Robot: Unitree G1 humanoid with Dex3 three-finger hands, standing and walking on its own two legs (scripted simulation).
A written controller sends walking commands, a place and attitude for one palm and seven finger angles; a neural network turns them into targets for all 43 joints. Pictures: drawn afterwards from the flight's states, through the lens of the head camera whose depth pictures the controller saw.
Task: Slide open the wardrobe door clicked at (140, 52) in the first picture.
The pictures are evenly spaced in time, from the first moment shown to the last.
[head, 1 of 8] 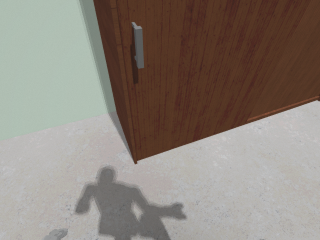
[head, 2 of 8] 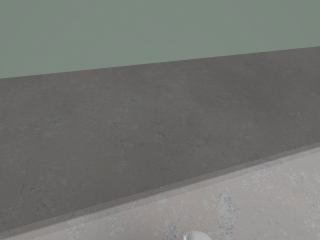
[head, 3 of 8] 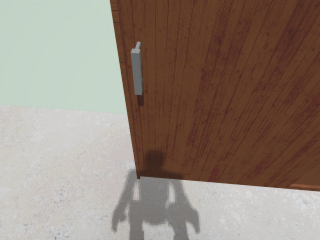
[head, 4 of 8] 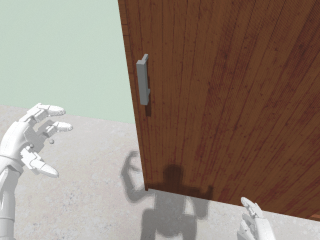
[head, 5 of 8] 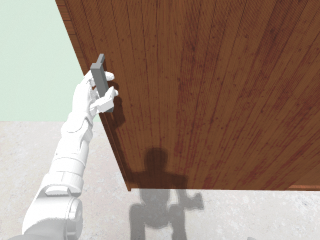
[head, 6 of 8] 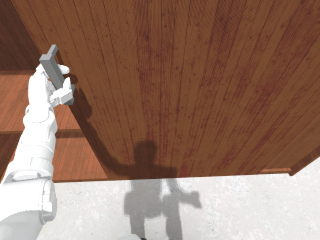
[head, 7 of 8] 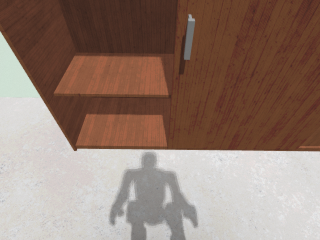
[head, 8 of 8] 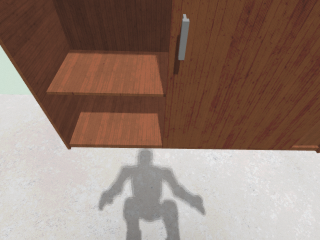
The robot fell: no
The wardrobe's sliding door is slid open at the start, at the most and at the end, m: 0.00 0.68 0.68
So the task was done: yes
